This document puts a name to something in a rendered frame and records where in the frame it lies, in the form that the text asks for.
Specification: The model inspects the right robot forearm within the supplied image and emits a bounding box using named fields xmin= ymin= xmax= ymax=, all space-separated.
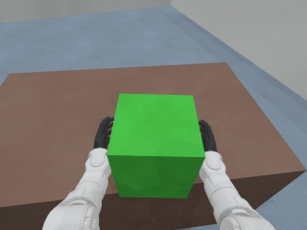
xmin=199 ymin=150 xmax=264 ymax=228

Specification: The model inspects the carton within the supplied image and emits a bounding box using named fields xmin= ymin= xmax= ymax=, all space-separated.
xmin=106 ymin=93 xmax=205 ymax=198

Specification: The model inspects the robot left upper arm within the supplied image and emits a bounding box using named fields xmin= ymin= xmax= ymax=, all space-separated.
xmin=43 ymin=204 xmax=100 ymax=230

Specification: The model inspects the right robot hand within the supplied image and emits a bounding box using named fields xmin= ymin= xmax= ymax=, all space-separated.
xmin=198 ymin=119 xmax=217 ymax=152

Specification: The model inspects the left robot hand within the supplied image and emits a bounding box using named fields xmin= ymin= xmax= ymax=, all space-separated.
xmin=93 ymin=116 xmax=115 ymax=150

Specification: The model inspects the left robot forearm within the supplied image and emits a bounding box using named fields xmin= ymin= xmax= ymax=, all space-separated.
xmin=42 ymin=148 xmax=111 ymax=230

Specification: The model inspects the pedestal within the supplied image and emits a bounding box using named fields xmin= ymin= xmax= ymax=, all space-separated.
xmin=0 ymin=62 xmax=307 ymax=230

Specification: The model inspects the robot right upper arm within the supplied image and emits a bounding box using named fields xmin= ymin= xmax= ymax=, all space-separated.
xmin=220 ymin=215 xmax=275 ymax=230

